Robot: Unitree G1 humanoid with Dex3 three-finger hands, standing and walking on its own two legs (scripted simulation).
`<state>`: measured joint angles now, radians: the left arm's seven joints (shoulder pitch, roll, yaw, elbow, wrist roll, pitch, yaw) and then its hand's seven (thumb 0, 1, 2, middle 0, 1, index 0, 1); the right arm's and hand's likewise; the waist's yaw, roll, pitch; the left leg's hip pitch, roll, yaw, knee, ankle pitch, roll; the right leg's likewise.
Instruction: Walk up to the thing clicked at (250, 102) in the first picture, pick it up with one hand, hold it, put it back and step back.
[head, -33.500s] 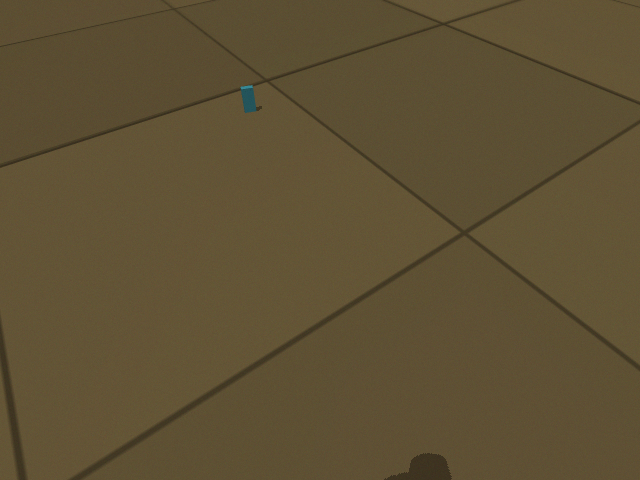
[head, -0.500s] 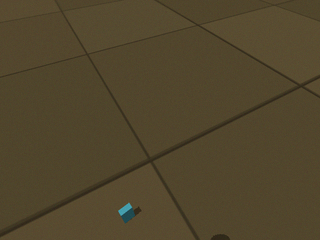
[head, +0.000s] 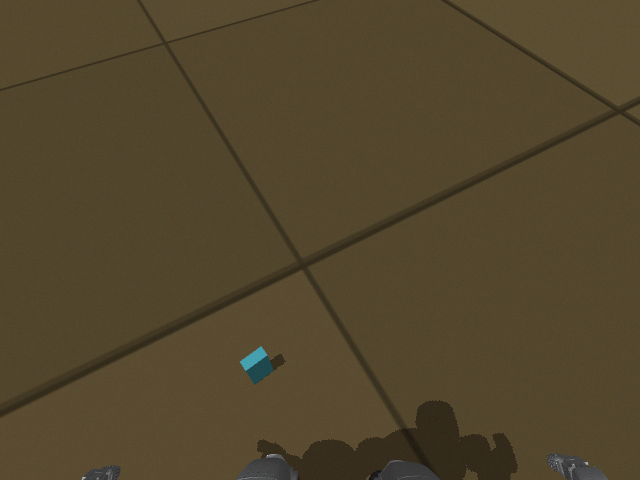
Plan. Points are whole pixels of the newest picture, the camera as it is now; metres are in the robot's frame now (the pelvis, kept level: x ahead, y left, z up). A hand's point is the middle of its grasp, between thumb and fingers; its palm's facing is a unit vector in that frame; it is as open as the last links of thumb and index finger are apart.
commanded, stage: step back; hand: left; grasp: from the side
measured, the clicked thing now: (257, 366) +0.45 +0.20 -0.69
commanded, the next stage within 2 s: none
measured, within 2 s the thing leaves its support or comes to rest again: neither
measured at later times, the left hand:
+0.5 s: hand out of the picture +0.05 +0.31 -0.16, palm faces -0.09 -0.92 -0.38, open 7.4 cm
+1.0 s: hand out of the picture -0.07 +0.32 -0.16, palm faces -0.03 -0.94 -0.35, open 7.4 cm
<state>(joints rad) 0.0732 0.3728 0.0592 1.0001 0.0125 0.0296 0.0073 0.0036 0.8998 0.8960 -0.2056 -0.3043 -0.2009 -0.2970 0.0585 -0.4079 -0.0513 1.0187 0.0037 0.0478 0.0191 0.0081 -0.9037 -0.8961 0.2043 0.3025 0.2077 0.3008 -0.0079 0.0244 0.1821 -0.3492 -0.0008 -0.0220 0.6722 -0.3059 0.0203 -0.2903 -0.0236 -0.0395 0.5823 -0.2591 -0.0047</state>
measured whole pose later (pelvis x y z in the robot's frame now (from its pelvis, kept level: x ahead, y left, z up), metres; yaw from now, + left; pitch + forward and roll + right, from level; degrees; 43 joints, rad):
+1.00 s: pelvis -0.20 +0.07 -0.01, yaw -2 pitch -3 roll +2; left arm 0.11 0.39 0.07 0.76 0.02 0.08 0.01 0.00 0.90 0.90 -0.21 -0.30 -0.20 -0.30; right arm 0.14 -0.36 -0.04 0.87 -0.02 0.02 -0.01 0.01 -0.90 -0.90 0.20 0.30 0.21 0.30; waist 0.02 -0.09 0.22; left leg -0.24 -0.06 -0.01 0.65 -0.35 0.02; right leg -0.44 0.01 0.09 0.75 -0.33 -0.01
